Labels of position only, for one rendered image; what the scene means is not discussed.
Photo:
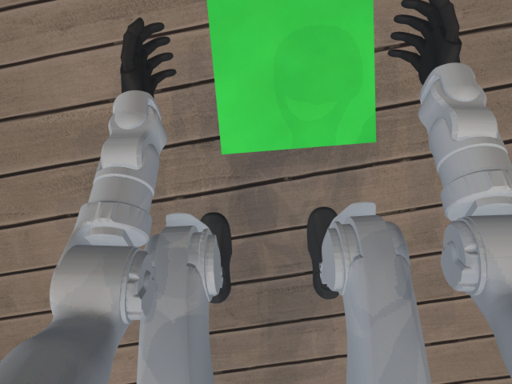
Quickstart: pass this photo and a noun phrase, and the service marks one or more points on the left robot upper arm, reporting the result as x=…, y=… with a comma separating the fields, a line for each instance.
x=98, y=291

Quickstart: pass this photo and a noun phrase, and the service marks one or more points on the carton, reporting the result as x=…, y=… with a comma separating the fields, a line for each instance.
x=293, y=74

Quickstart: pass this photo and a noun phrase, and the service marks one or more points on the right robot upper arm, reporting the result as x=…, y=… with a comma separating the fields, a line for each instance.
x=477, y=258

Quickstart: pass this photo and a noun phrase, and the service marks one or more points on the robot left hand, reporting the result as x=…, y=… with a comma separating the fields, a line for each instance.
x=136, y=69

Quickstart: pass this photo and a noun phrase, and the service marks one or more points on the robot right hand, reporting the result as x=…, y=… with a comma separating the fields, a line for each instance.
x=441, y=43

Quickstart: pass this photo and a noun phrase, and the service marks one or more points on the right robot thigh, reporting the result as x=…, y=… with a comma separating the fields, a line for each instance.
x=385, y=344

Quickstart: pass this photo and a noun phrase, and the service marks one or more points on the robot left forearm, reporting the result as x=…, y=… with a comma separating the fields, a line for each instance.
x=118, y=210

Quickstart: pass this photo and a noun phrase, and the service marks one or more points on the robot right shin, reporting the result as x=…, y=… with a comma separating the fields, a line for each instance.
x=363, y=209

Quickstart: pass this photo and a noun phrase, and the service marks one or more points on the robot right forearm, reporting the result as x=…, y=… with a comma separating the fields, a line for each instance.
x=468, y=150

